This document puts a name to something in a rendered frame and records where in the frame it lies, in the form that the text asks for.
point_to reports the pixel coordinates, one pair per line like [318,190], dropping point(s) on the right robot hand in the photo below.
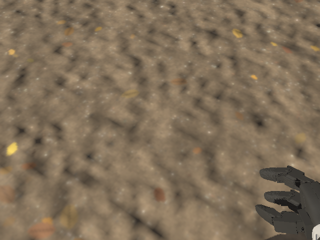
[305,203]

